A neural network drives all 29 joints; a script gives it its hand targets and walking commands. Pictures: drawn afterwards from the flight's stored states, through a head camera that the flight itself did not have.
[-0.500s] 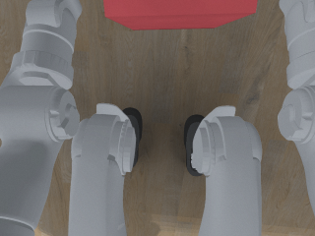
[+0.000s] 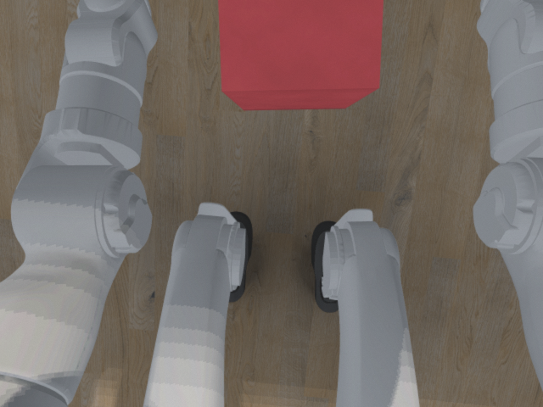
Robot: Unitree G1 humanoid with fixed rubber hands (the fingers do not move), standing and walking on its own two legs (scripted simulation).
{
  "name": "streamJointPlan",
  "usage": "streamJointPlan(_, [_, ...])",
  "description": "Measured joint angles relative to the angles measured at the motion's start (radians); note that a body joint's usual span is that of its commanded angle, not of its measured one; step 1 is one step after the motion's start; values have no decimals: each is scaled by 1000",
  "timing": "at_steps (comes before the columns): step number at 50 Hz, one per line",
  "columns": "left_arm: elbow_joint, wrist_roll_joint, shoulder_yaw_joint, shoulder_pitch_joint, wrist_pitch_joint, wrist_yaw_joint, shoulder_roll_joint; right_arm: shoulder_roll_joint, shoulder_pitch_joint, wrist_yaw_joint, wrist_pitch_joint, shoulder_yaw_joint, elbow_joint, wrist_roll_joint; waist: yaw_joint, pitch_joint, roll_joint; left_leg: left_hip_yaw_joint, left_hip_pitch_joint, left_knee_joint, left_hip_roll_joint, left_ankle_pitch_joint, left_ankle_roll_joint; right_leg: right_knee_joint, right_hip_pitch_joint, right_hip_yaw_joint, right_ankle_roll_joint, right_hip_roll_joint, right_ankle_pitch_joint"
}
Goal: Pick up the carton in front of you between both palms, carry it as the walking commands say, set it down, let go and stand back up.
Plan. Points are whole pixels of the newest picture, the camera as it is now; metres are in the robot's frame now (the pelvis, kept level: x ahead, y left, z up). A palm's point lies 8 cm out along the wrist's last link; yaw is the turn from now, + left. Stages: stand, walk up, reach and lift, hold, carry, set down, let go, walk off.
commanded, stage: set down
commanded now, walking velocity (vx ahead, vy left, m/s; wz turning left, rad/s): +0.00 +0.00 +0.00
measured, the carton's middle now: (296, 38) +0.57 -0.01 -0.33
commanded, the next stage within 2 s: let go in 0.58 s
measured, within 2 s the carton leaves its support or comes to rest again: neither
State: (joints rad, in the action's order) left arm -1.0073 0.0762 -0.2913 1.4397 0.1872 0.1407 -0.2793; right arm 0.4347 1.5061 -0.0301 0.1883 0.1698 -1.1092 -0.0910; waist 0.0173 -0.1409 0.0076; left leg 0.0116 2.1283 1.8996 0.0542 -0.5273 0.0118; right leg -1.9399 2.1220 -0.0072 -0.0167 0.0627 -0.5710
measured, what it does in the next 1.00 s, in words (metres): rises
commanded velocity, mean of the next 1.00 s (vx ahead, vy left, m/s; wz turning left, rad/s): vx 0.00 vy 0.00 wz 0.00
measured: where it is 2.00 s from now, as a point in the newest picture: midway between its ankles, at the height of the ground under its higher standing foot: (280, 276)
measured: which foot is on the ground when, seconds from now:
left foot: down 0.00-1.00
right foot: down 0.00-1.00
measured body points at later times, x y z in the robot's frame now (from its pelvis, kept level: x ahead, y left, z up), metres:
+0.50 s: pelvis +0.02 +0.00 +0.14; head +0.35 -0.01 +0.44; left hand +0.58 +0.18 +0.04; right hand +0.60 -0.22 +0.04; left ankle +0.11 +0.11 -0.42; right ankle +0.09 -0.10 -0.42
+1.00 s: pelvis +0.07 +0.01 +0.26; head +0.33 -0.01 +0.63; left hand +0.48 +0.21 +0.14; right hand +0.48 -0.23 +0.14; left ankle +0.11 +0.11 -0.42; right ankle +0.09 -0.10 -0.42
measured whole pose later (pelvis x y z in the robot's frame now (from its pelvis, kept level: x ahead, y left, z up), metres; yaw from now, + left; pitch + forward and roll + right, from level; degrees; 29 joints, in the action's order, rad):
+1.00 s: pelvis +0.07 +0.01 +0.26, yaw -2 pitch +38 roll +0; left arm -0.64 -0.06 -0.22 0.61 0.11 -0.02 -0.19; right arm 0.24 0.67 0.03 0.11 0.24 -0.71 0.06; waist 0.02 0.05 0.01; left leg -0.04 1.21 0.82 0.04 -0.27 -0.01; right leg -0.83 1.19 -0.05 -0.01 0.06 -0.29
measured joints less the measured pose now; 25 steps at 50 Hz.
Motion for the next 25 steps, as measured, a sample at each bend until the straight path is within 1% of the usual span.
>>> streamJointPlan(13, [146, 11, 7, -103, 54, -14, 2, 5, -90, 21, 52, 13, 128, 3, 6, 87, -4, -13, -133, -252, 2, 52, 0, 254, -129, -14, 2, 4, 57])
streamJointPlan(18, [159, 1, 0, -143, 54, -26, 12, -3, -123, 36, 49, 30, 130, 17, 8, 123, -8, -18, -212, -369, 2, 80, 0, 371, -208, -20, 3, 4, 87])
streamJointPlan(25, [157, -30, -25, -185, 35, -42, 34, -22, -158, 58, 24, 68, 112, 56, 12, 156, -9, -28, -332, -539, 1, 131, 0, 545, -329, -26, 4, 4, 140])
